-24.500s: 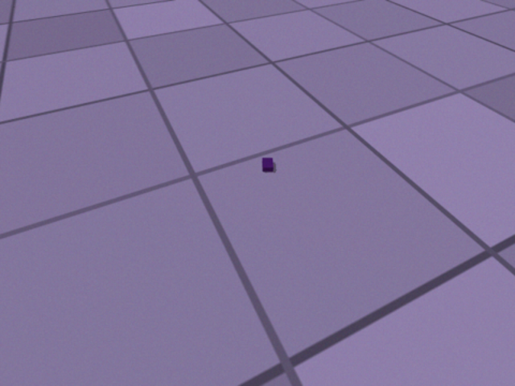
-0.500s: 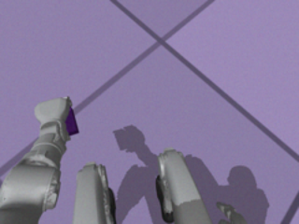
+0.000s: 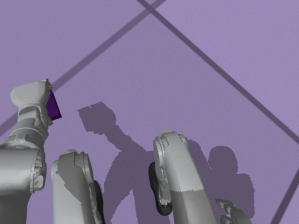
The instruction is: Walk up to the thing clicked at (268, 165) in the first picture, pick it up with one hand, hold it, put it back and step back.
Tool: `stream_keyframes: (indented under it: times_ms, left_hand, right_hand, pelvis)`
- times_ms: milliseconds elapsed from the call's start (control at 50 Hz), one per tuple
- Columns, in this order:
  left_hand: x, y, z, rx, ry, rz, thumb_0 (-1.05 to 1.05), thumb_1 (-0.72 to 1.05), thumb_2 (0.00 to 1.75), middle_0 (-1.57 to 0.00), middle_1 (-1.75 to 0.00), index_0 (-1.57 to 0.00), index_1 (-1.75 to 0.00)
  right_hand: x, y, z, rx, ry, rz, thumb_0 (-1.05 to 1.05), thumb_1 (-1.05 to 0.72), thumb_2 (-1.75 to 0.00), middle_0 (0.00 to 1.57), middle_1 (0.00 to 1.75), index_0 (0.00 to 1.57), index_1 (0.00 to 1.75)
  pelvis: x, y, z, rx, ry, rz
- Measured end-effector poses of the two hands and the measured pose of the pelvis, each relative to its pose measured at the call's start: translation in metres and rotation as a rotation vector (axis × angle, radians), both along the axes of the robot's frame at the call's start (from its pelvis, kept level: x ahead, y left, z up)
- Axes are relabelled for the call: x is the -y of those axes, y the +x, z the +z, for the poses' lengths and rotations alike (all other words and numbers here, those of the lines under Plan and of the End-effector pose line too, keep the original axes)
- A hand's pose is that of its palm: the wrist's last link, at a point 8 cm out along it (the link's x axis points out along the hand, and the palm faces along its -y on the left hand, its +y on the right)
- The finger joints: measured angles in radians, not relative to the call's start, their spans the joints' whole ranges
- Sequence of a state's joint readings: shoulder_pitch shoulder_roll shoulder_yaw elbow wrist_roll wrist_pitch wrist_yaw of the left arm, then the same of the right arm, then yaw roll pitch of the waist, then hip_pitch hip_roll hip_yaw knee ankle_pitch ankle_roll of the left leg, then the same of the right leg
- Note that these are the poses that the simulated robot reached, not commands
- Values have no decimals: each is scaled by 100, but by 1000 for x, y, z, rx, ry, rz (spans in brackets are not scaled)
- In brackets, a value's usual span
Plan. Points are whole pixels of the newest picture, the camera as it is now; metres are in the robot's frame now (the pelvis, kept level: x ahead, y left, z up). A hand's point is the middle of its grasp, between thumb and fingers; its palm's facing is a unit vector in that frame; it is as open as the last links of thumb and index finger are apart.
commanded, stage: crouch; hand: left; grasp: from above
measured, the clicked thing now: (45, 106) +0.47 +0.22 -0.20
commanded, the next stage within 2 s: lower in 0.42 s
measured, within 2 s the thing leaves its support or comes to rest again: rests again in 1.72 s
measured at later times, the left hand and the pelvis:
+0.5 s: hand (47, 107) +0.48 +0.22 -0.22, palm faces -0.42 -0.10 -0.90, open 11.3 cm; pelvis +0.00 +0.00 -0.06, yaw -2 degrees
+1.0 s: hand (54, 110) +0.48 +0.22 -0.28, palm faces -0.42 -0.12 -0.90, open 11.3 cm; pelvis +0.00 +0.01 -0.08, yaw -4 degrees
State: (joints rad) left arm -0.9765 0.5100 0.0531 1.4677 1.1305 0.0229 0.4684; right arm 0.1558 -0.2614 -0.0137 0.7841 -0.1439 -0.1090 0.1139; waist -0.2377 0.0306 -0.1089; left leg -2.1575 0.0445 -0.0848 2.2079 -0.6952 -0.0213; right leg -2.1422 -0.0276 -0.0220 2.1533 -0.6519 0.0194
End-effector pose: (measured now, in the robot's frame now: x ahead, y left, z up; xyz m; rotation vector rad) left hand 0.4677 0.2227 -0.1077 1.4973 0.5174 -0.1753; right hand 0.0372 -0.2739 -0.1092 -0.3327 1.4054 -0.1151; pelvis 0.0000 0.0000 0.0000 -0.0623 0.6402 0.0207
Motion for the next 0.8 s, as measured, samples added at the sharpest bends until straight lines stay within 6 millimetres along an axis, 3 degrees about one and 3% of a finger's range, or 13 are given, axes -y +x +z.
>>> stream_keyframes:
  times_ms: [360, 800]
  left_hand:
    - [0, 13, -44, 6, -3, 5, 2, -12, 49, -62, -54, -61, -53]
    - [-3, 14, -94, -21, -27, 10, 1, -12, 50, -65, -47, -63, -46]
  right_hand:
    - [-11, -38, -40, -73, 63, 13, 0, -89, -89, 20, 30, 20, 30]
    - [-7, -45, -48, -123, 71, 72, 0, -90, -89, 20, 30, 20, 30]
  pelvis:
    - [-2, -5, -47, 32, -15, -10]
    - [-3, -1, -72, 56, -41, -22]
